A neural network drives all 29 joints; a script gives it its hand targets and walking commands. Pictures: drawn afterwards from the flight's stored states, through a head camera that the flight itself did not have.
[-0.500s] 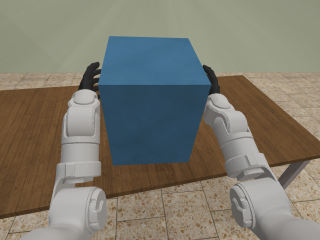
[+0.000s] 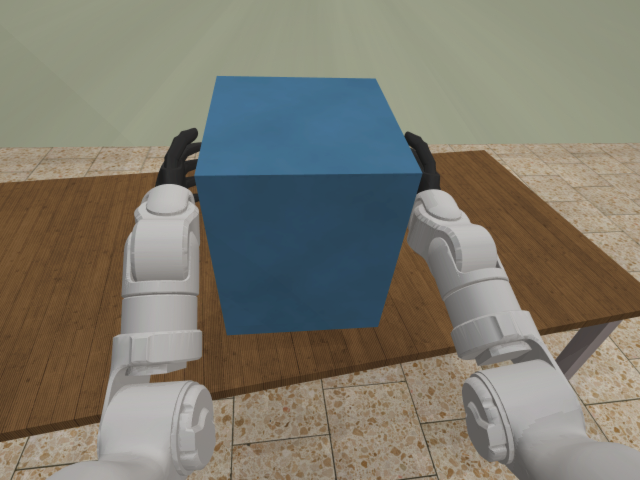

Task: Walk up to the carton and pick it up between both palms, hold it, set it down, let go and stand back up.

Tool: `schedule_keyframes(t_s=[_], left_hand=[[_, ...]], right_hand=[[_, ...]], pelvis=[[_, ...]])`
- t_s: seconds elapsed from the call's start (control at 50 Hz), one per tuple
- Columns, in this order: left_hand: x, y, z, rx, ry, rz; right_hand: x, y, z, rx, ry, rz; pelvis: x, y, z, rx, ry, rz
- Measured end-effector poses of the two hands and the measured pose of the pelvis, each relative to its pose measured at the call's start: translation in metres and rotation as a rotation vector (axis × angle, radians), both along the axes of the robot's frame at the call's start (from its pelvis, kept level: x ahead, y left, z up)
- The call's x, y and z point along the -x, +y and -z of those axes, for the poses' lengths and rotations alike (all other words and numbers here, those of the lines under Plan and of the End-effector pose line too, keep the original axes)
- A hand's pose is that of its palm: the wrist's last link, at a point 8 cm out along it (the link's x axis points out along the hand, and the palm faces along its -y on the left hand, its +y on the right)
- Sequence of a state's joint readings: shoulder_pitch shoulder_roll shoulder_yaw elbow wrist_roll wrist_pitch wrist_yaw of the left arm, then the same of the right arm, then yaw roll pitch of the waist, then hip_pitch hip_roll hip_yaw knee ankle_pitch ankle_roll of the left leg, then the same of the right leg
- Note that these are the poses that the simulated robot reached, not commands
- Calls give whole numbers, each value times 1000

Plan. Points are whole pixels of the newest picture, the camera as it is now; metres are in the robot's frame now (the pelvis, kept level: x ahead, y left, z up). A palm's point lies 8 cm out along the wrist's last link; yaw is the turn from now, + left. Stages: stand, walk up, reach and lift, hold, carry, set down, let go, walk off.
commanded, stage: hold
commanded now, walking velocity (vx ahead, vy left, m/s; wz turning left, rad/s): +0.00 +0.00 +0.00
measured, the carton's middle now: (301, 207) +0.38 +0.01 +0.18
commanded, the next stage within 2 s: none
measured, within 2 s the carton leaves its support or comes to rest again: neither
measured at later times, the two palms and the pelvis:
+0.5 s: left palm (172, 192) +0.36 +0.16 +0.22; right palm (420, 195) +0.36 -0.13 +0.22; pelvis +0.00 +0.00 +0.00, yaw +0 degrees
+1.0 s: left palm (177, 194) +0.36 +0.15 +0.22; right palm (421, 196) +0.36 -0.14 +0.21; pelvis +0.00 +0.00 +0.00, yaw +0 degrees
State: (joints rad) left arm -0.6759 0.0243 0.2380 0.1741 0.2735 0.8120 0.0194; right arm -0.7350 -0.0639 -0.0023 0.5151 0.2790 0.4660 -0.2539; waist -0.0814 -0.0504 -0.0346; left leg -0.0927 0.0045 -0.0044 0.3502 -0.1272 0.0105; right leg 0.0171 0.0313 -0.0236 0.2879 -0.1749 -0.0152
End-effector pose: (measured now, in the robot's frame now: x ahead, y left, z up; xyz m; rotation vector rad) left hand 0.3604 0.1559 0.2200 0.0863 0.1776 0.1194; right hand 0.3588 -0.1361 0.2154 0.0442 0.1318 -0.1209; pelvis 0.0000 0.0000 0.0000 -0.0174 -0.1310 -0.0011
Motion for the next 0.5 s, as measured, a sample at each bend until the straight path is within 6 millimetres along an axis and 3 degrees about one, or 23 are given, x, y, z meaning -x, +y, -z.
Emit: schedule_keyframes(t_s=[0.5], left_hand=[[1, 3, -3, 1, -4, 3]], right_hand=[[2, 3, -2, -3, -4, 4]], pelvis=[[3, 1, 0, 0, 2, 2]])
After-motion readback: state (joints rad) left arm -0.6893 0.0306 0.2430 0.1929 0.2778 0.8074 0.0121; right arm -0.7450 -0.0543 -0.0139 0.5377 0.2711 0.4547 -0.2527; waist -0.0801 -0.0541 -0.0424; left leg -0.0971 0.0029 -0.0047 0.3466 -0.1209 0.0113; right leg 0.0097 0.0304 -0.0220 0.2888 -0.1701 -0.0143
